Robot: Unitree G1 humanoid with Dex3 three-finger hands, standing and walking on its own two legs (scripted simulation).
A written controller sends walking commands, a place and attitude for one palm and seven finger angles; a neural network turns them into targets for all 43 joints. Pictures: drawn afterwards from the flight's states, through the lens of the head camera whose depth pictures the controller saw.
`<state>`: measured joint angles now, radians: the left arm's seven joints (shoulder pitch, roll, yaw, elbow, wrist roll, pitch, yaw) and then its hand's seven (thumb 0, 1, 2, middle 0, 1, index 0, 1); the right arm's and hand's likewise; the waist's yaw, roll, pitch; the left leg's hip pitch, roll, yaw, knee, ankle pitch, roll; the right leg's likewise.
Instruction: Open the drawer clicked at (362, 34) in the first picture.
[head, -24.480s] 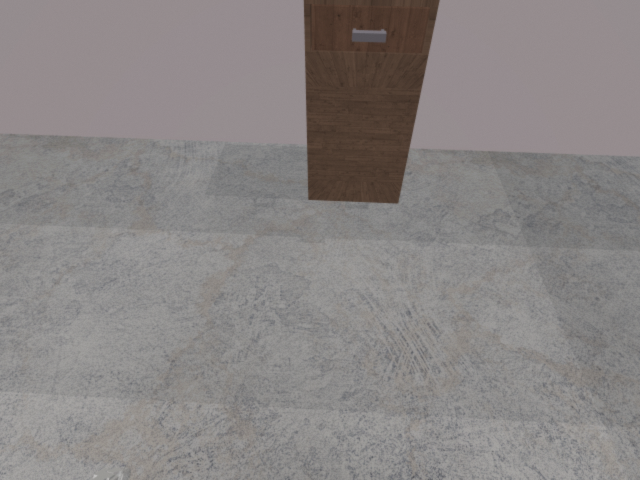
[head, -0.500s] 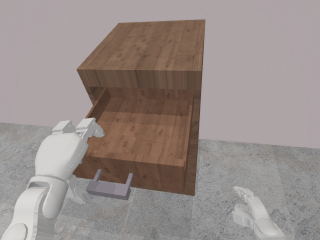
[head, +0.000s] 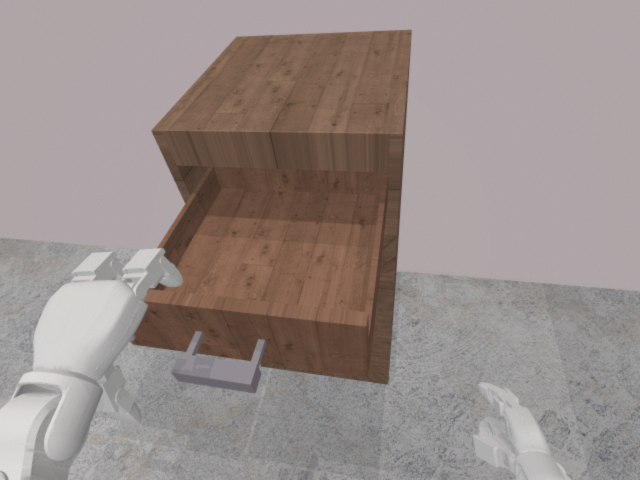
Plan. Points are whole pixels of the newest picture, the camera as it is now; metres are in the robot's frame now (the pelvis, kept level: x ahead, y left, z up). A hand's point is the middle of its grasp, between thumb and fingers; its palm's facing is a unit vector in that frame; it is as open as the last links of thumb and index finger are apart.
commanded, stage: draw the hand back to the body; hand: left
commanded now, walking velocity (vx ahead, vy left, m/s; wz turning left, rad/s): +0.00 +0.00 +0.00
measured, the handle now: (222, 357) +0.26 +0.19 +0.00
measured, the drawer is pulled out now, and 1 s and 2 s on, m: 0.30 0.30 0.30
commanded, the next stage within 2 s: step back with the hand held close in 1.06 s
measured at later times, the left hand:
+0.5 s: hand (120, 306) +0.22 +0.23 +0.18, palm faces +0.39 -0.85 -0.37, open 11.8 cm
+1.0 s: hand (93, 318) +0.21 +0.26 +0.17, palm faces +0.45 -0.80 -0.39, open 7.7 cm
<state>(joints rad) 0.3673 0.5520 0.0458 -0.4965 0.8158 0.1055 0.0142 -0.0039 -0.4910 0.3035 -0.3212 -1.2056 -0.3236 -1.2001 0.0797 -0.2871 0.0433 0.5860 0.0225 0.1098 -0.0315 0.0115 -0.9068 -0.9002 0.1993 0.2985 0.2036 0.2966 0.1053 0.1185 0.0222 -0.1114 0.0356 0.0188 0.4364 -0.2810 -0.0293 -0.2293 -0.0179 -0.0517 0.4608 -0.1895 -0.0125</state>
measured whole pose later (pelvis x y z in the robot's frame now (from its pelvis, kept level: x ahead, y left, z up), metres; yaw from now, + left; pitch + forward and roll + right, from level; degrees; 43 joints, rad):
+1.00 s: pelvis +0.03 +0.01 +0.00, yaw +2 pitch -4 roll -1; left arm 0.50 0.32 0.29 -0.52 -0.04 -0.09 0.13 0.01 0.79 0.86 -0.22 -0.37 -0.22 -0.37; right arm 0.16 -0.20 0.03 0.64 0.00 -0.15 -0.09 0.01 -0.90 -0.90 0.20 0.30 0.21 0.30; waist 0.07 0.05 0.03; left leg -0.05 0.03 -0.01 0.43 -0.32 -0.02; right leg -0.14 -0.03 -0.08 0.43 -0.22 0.00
